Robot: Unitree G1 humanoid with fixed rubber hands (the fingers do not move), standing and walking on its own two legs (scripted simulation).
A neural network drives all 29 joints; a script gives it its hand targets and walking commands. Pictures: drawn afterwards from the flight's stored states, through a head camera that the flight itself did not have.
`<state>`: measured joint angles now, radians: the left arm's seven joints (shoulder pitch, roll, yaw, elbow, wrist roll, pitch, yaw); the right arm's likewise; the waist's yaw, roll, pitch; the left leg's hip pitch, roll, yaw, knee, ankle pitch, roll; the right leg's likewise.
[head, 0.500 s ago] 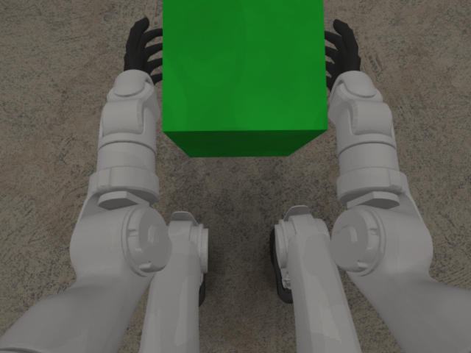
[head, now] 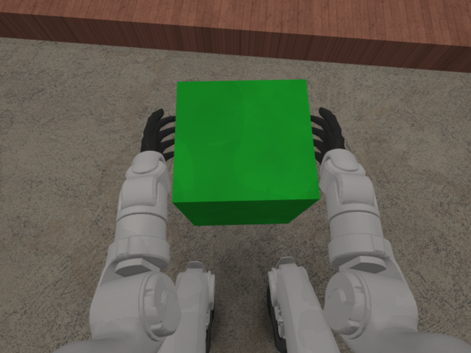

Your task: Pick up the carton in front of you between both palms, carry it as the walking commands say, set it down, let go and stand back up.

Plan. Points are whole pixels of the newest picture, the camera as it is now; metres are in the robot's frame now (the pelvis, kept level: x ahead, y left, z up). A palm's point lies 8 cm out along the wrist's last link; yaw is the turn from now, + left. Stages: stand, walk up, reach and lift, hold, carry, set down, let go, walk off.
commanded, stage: reach and lift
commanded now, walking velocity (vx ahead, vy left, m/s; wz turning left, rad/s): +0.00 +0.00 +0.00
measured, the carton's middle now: (241, 164) +0.45 -0.01 -0.10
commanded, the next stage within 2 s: hold in 1.80 s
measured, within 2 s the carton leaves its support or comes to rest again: neither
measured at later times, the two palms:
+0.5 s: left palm (112, 143) +0.39 +0.14 +0.12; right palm (378, 137) +0.39 -0.16 +0.12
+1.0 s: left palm (59, 133) +0.36 +0.15 +0.21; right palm (440, 122) +0.35 -0.15 +0.21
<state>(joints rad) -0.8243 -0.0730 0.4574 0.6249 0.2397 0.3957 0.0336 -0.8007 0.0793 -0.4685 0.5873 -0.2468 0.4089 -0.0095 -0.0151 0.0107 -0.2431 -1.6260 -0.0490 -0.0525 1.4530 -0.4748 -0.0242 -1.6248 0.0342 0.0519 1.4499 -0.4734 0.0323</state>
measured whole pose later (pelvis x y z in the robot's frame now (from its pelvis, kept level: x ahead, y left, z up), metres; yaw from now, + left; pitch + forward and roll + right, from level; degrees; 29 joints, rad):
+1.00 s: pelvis +0.06 +0.00 +0.19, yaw +0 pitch -4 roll +0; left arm -0.33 -0.17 0.33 0.41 0.31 0.60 -0.02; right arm -0.33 0.17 -0.31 0.39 -0.31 0.61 0.03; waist 0.00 0.00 0.01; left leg -0.17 -0.01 -0.06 0.45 -0.21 -0.01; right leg -0.17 0.01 0.06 0.45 -0.21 0.01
